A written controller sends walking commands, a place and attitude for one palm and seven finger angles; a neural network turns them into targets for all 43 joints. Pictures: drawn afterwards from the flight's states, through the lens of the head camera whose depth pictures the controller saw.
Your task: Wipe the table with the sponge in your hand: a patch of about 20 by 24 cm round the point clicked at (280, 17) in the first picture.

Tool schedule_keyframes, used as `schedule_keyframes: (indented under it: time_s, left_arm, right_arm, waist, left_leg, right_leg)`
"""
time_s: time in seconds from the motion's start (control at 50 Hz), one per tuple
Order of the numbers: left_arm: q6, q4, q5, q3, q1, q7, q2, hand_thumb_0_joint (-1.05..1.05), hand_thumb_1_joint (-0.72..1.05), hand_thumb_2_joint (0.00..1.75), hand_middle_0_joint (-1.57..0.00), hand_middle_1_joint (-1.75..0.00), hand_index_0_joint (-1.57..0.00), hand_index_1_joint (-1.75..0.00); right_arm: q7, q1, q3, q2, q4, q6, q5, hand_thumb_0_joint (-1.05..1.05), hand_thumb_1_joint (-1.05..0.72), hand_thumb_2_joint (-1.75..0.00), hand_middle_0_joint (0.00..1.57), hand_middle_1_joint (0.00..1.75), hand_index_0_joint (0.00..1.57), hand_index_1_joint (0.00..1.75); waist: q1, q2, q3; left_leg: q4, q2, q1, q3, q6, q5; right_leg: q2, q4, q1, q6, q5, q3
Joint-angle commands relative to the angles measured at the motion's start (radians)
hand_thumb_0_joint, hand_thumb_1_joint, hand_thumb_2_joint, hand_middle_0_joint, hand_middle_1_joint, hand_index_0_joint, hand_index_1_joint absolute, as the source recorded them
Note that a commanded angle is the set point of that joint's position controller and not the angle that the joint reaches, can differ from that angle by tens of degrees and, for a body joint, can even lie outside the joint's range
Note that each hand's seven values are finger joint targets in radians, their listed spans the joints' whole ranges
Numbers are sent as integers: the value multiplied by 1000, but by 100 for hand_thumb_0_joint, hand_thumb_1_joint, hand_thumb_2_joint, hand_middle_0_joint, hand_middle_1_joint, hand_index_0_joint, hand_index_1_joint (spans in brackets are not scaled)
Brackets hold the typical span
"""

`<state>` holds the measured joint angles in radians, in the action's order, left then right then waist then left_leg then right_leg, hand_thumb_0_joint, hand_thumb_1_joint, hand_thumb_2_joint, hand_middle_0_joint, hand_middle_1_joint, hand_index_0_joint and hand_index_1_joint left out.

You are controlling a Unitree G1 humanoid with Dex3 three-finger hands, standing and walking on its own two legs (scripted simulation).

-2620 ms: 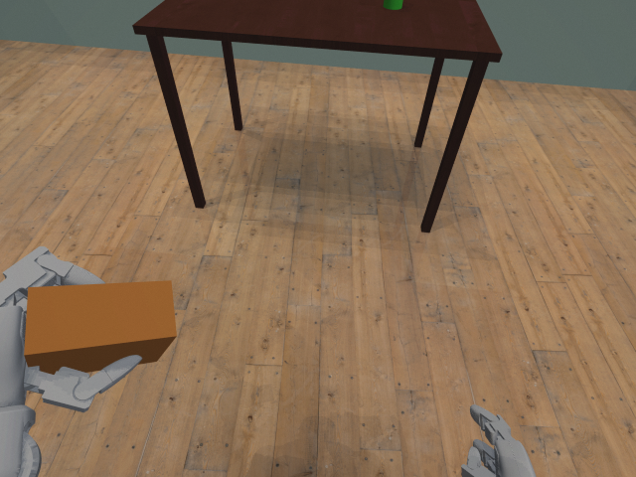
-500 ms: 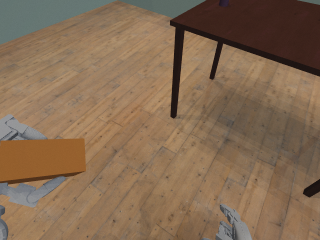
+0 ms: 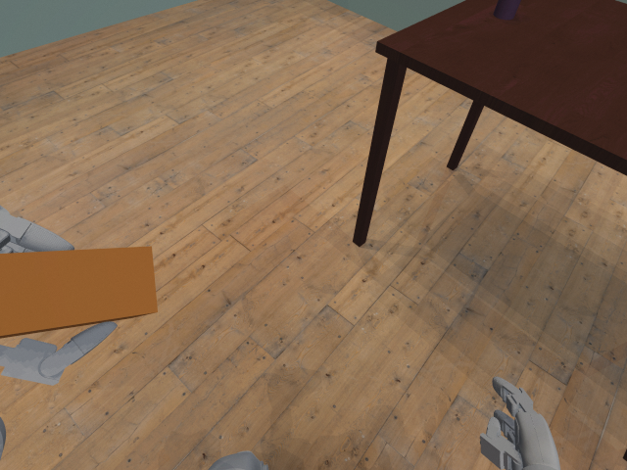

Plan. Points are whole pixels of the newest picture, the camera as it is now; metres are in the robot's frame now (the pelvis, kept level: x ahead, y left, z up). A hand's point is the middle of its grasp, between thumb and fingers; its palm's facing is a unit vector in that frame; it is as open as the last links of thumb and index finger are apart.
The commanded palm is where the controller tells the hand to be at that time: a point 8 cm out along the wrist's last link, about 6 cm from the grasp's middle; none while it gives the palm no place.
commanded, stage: walk to a spot facing it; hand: left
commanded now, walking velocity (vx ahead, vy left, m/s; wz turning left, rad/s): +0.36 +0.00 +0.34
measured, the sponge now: (93, 290) +0.23 +0.21 +0.18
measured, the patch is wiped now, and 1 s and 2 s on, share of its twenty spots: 0.00 0.00 0.00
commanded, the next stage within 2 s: none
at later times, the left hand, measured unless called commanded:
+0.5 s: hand (98, 234) +0.29 +0.22 +0.19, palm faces +0.58 -0.69 -0.44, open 9.9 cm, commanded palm +0.21 +0.26 +0.20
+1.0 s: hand (81, 218) +0.29 +0.24 +0.20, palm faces +0.76 -0.43 -0.48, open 9.9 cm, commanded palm +0.24 +0.25 +0.20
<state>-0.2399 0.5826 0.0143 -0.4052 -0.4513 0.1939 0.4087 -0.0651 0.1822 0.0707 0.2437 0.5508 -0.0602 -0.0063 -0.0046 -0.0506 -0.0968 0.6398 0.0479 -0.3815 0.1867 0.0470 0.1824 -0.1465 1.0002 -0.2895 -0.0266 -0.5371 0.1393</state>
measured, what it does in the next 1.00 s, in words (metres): walks ahead, turning left: right foot, then left foot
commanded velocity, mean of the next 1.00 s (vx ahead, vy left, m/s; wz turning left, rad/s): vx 0.22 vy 0.00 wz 0.55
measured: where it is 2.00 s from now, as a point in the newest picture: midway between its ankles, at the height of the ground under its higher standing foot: outside the picture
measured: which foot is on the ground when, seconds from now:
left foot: down 0.00-0.28, up 0.30-0.58, down 0.60-0.96, up 0.98-1.00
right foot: up 0.00-0.26, down 0.28-0.60, up 0.62-0.94, down 0.96-1.00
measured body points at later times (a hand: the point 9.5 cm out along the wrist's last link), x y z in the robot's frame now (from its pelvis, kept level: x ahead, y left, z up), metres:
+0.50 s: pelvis +0.13 -0.05 +0.02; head +0.17 -0.06 +0.47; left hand +0.25 +0.26 +0.21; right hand +0.35 -0.26 -0.08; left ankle +0.14 +0.09 -0.66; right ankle +0.13 -0.17 -0.71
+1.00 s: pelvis +0.24 -0.07 +0.01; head +0.27 -0.09 +0.46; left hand +0.25 +0.26 +0.23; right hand +0.48 -0.16 -0.10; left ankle +0.19 +0.08 -0.69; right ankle +0.32 -0.15 -0.72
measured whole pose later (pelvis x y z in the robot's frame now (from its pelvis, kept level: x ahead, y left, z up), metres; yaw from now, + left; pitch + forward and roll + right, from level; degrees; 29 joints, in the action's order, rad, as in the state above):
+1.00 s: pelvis +0.24 -0.07 +0.01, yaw +31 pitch -1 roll +0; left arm -0.15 0.53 0.02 -0.37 -0.46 0.14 0.36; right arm -0.05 0.22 -0.03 0.15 0.63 -0.09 -0.01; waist 0.05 0.08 -0.05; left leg 0.82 0.04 -0.43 -0.05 -0.02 0.42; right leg -0.06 0.62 -0.31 0.00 -0.26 0.16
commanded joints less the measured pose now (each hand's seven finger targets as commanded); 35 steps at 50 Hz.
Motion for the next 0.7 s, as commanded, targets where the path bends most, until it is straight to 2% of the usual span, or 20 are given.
schedule_keyframes:
  time_s: [0.0, 0.04, 0.1, 0.18, 0.22, 0.24, 0.26, 0.28, 0.3, 0.34, 0.4, 0.48, 0.5, 0.54, 0.56, 0.58, 0.6, 0.62, 0.64, 0.68]
  left_arm:
    - [-61, 217, 1, -124, 82, -18, 182, 0, 10, 130, -120, -160, -120, -160]
    - [-67, 288, 9, -110, 30, -25, 148, 0, 10, 130, -120, -160, -120, -160]
    - [-70, 265, 22, -98, -38, -28, 109, 0, 10, 130, -120, -160, -120, -160]
    - [-47, 145, 19, -64, 17, -31, 72, 0, 10, 130, -120, -160, -120, -160]
    - [-21, 69, 9, -53, 70, -32, 78, 0, 10, 130, -120, -160, -120, -160]
    - [-10, 51, -1, -51, 104, -32, 93, 0, 10, 130, -120, -160, -120, -160]
    - [10, 35, -6, -65, 120, -26, 137, 0, 10, 130, -120, -160, -120, -160]
    - [11, 80, 13, -74, 183, -18, 168, 0, 10, 130, -120, -160, -120, -160]
    - [0, 73, 6, -75, 179, -20, 163, 0, 10, 130, -120, -160, -120, -160]
    - [-16, 101, 3, -57, 139, -30, 143, 0, 10, 130, -120, -160, -120, -160]
    - [-23, 163, -1, -66, 131, -21, 141, 0, 10, 130, -120, -160, -120, -160]
    - [-21, 261, 13, -118, 16, 11, 156, 0, 10, 130, -120, -160, -120, -160]
    - [-18, 271, 14, -133, -5, 19, 160, 0, 10, 130, -120, -160, -120, -160]
    - [-16, 286, 23, -125, -2, 28, 150, 0, 10, 130, -120, -160, -120, -160]
    - [-27, 277, 26, -108, -23, 29, 131, 0, 10, 130, -120, -160, -120, -160]
    - [-51, 316, 34, -114, -5, 29, 129, 0, 10, 130, -120, -160, -120, -160]
    - [-67, 324, 27, -135, 56, 23, 171, 0, 10, 130, -120, -160, -120, -160]
    - [-48, 193, 14, -163, 25, -6, 206, 0, 10, 130, -120, -160, -120, -160]
    - [-43, 215, 22, -177, 17, -14, 198, 0, 10, 130, -120, -160, -120, -160]
    - [-46, 279, 23, -158, -12, -28, 171, 0, 10, 130, -120, -160, -120, -160]
  right_arm:
    - [16, -54, 10, 73, -108, -51, -13, 0, -90, -90, 20, 30, 20, 30]
    - [19, -58, 0, 57, -98, -66, -14, 0, -90, -90, 20, 30, 20, 30]
    - [17, -54, -14, 52, -87, -98, -7, 0, -90, -90, 20, 30, 20, 30]
    - [-6, -36, -21, 54, -70, -102, -2, 0, -90, -90, 20, 30, 20, 30]
    - [-16, -38, -28, 47, -61, -88, -3, 0, -90, -90, 20, 30, 20, 30]
    - [-18, -31, -31, 31, -60, -80, -6, 0, -90, -90, 20, 30, 20, 30]
    - [-17, -42, -39, 5, -72, -72, -4, 0, -90, -90, 20, 30, 20, 30]
    - [-14, -102, -35, 46, -82, -90, 5, 0, -90, -90, 20, 30, 20, 30]
    - [-11, -81, -37, 51, -62, -91, 13, 0, -90, -90, 20, 30, 20, 30]
    - [-8, -98, -45, 47, -48, -65, 10, 0, -90, -90, 20, 30, 20, 30]
    - [-5, -104, -39, 43, -72, -45, 11, 0, -90, -90, 20, 30, 20, 30]
    - [2, -87, -24, 20, -142, -37, 13, 0, -90, -90, 20, 30, 20, 30]
    - [1, -73, -19, 22, -148, -34, 14, 0, -90, -90, 20, 30, 20, 30]
    - [-5, -25, -4, 30, -154, -28, 9, 0, -90, -90, 20, 30, 20, 30]
    - [-8, 0, 8, 47, -154, -29, 2, 0, -90, -90, 20, 30, 20, 30]
    - [-2, -24, 15, 70, -160, -34, 3, 0, -90, -90, 20, 30, 20, 30]
    - [18, -28, 15, 91, -159, -51, -7, 0, -90, -90, 20, 30, 20, 30]
    - [24, -31, 22, 102, -128, -53, -12, 0, -90, -90, 20, 30, 20, 30]
    - [23, -32, 36, 106, -126, -43, -24, 0, -90, -90, 20, 30, 20, 30]
    - [28, -48, 27, 83, -122, -51, -23, 0, -90, -90, 20, 30, 20, 30]
  waist:
    - [-4, 266, 221]
    - [17, 273, 182]
    - [23, 319, 195]
    - [17, 258, 168]
    - [23, 170, 167]
    - [27, 14, 168]
    - [42, -299, 152]
    - [50, -281, 139]
    - [34, -186, 119]
    - [33, -115, 68]
    - [19, -121, 111]
    - [55, -132, 188]
    - [49, -119, 203]
    - [-9, -39, 287]
    - [-38, 94, 336]
    - [-28, 362, 351]
    - [-20, 402, 326]
    - [-19, 293, 264]
    - [-16, 277, 270]
    - [-4, 270, 235]
  left_leg:
    - [-304, 379, 342, -641, 262, -58]
    - [-336, 292, 193, -449, 194, 65]
    - [-375, 219, 53, -294, 136, 162]
    - [-311, 193, 32, -254, 96, 289]
    - [-151, 150, -30, -221, 57, 349]
    - [72, 79, -118, -150, 23, 374]
    - [404, -50, -336, -67, -29, 424]
    - [593, -16, -419, -179, -46, 382]
    - [668, 24, -402, -213, -55, 320]
    - [668, 56, -375, -194, -79, 260]
    - [422, 69, -245, -120, -79, 230]
    - [86, 19, -103, 20, -67, 211]
    - [23, -13, -63, 58, -68, 182]
    - [-138, -94, 171, 113, -62, 42]
    - [-177, -33, 374, 0, -26, -48]
    - [-198, 222, 522, -392, 121, -398]
    - [-235, 400, 530, -720, 247, -635]
    - [-238, 408, 447, -705, 249, -469]
    - [-233, 378, 413, -653, 257, -347]
    - [-262, 310, 287, -531, 212, -198]
  right_leg:
    - [-3, 344, -427, -14, -20, -160]
    - [-14, 204, -345, -21, 73, -112]
    - [19, -67, -122, -29, 154, -22]
    - [86, -333, 29, -49, 179, 64]
    - [94, -486, 158, -41, 171, 55]
    - [-16, -618, 210, 7, 62, -103]
    - [-266, -755, 293, 124, 13, -511]
    - [-392, -796, 297, 198, 81, -653]
    - [-376, -781, 254, 208, 109, -602]
    - [-304, -734, 203, 167, 346, -332]
    - [-262, -664, 221, 128, 636, -71]
    - [-247, -555, 279, 132, 832, 20]
    - [-231, -503, 276, 122, 887, 33]
    - [-184, -239, 194, 63, 910, 99]
    - [-147, -6, 48, 17, 754, 119]
    - [15, 268, -212, -45, 121, 88]
    - [71, 399, -376, -35, -177, -37]
    - [16, 408, -443, -33, -107, -145]
    - [7, 394, -453, -41, -69, -150]
    - [-2, 259, -406, -51, 6, -132]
